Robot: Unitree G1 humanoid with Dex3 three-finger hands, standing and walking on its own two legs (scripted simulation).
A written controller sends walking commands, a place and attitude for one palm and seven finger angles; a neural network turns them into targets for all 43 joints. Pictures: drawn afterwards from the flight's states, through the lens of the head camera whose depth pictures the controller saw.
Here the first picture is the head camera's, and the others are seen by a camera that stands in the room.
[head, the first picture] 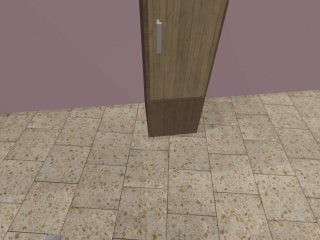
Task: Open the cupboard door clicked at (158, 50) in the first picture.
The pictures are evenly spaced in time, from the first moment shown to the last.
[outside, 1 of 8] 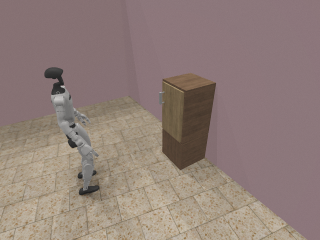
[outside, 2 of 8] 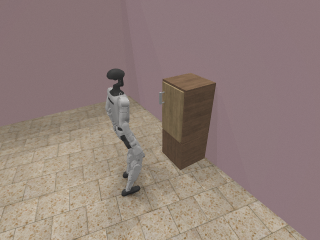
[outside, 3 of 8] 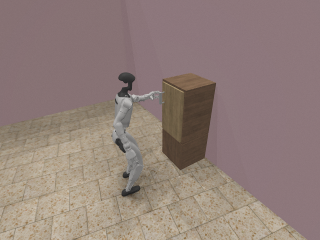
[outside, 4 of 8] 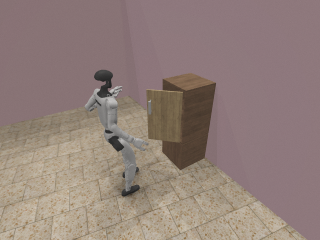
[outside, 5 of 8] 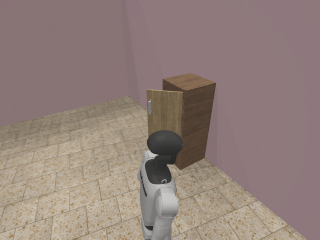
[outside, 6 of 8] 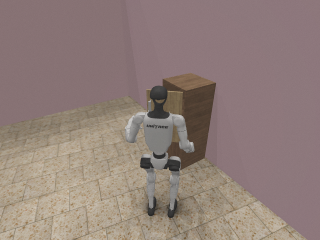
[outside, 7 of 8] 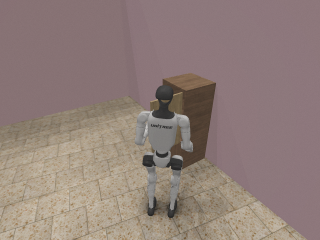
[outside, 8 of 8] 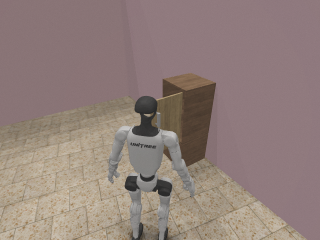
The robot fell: no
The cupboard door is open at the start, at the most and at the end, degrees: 0 93 93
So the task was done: yes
